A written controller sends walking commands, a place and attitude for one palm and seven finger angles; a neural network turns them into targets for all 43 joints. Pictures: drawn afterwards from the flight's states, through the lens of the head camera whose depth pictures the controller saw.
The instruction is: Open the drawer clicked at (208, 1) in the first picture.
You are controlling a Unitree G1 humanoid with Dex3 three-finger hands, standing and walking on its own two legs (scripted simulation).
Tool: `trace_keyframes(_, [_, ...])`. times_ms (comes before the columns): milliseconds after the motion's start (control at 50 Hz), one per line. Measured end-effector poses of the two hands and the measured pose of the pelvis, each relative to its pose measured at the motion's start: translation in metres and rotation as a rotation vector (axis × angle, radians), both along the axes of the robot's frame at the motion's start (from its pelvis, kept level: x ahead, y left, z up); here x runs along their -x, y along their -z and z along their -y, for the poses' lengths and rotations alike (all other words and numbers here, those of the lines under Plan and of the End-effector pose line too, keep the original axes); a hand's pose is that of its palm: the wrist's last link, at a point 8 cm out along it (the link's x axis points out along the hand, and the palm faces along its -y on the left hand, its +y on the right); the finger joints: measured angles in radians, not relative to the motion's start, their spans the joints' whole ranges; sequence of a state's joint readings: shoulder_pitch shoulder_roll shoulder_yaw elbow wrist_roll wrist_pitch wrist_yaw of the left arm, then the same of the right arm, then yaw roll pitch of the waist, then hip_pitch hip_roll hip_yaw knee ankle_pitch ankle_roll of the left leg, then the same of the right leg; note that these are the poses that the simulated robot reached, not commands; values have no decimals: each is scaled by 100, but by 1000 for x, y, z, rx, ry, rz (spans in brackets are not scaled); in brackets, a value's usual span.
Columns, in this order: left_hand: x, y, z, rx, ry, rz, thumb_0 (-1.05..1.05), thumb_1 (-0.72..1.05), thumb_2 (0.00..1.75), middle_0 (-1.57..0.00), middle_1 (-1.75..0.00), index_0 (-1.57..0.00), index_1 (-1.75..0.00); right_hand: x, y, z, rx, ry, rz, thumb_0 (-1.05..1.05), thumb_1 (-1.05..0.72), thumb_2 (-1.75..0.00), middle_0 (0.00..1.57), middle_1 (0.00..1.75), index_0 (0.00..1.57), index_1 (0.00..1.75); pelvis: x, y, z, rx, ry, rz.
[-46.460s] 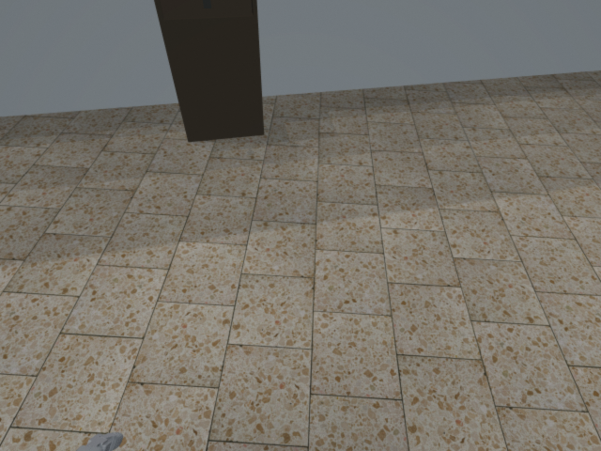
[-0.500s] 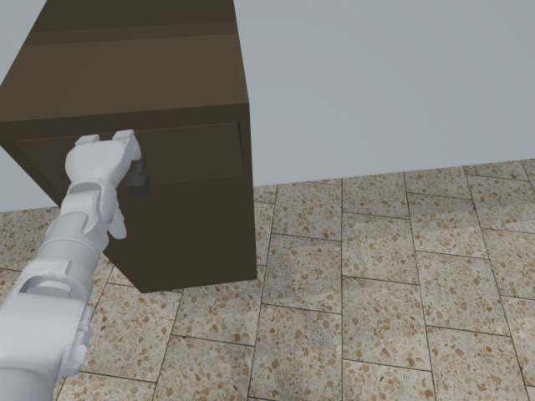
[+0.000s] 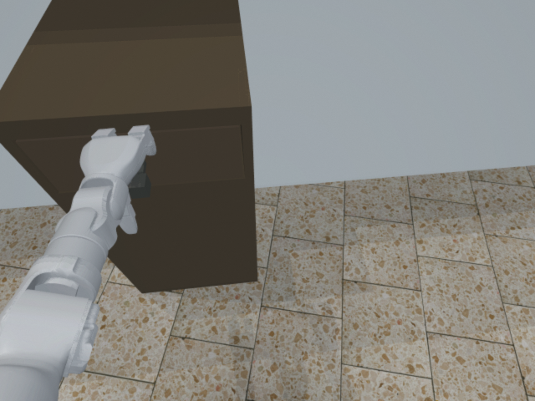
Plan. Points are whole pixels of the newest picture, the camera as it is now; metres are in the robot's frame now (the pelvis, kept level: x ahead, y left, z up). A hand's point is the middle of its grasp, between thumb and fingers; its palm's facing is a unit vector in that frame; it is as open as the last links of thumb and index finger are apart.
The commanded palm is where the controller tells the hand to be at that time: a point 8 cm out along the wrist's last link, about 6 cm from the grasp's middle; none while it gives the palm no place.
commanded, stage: move the hooked fingers above the handle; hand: left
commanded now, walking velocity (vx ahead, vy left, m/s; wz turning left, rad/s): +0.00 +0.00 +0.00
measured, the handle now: (140, 178) +0.52 +0.23 -0.02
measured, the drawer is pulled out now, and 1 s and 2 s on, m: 0.00 0.00 0.00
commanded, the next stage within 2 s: none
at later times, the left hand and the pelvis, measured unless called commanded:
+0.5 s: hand (127, 183) +0.45 +0.22 +0.04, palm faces -0.05 -0.05 -1.00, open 13.8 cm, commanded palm +0.44 +0.23 +0.10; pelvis +0.00 +0.00 +0.00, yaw +1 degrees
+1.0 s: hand (127, 175) +0.47 +0.22 +0.04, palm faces -0.01 -0.06 -1.00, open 13.8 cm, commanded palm +0.45 +0.24 +0.10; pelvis +0.00 +0.01 +0.00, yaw -1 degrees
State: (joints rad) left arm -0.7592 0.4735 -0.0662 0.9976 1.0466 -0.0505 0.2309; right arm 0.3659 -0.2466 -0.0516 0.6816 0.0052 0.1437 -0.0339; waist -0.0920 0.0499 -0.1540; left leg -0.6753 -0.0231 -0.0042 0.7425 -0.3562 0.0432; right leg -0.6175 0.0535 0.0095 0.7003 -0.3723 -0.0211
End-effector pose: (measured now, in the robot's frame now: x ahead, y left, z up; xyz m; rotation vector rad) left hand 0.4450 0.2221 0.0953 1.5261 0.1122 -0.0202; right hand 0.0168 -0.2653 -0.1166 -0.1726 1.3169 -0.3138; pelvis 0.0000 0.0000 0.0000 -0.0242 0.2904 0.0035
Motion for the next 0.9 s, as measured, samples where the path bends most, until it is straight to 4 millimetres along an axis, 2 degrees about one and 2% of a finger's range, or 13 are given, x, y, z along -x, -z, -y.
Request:
trace_keyframes(100, [-1,-1,8,15,38,54,0,-49,30,-32,-120,-32,-120,-1,1,2,-1,4,-6,1,-91,-90,20,30,20,30,-2,1,0,-2,6,-2])
trace_keyframes(260, [6,3,-20,-38,-86,50,0,-49,30,-32,-120,-32,-120,-8,5,1,-23,3,1,1,-91,-90,20,30,20,30,-3,0,1,-7,16,-9])
trace_keyframes(340, [13,2,-25,-26,-89,11,0,-49,30,-32,-120,-32,-120,-14,3,2,-20,-6,7,1,-91,-90,20,30,20,30,-4,-2,1,-5,5,6])
trace_keyframes(440, [15,-1,-11,-4,0,8,0,-49,30,-32,-120,-32,-120,-23,-3,4,4,-25,29,1,-91,-90,20,30,20,30,-2,-3,1,-2,-13,22])
trace_keyframes(540, [8,-5,7,12,62,71,0,-49,30,-32,-120,-32,-120,-26,-3,5,17,-36,54,1,-91,-90,20,30,20,30,3,1,-1,-1,-12,11])
trace_keyframes(640, [-1,-3,-2,-24,-23,91,0,-49,30,-32,-120,-32,-120,-19,2,2,6,-23,57,1,-91,-90,20,30,20,30,7,4,-2,-4,5,-8])
trace_keyframes(760, [-3,5,-20,-53,-108,5,0,-49,30,-32,-120,-32,-120,1,5,-5,-13,5,9,1,-91,-90,20,30,20,30,7,3,-3,-2,11,-15])
trace_keyframes(900, [-1,5,-4,16,25,-5,0,-49,30,-32,-120,-32,-120,20,0,-5,8,26,-49,1,-91,-90,20,30,21,30,1,1,-4,4,4,-5])
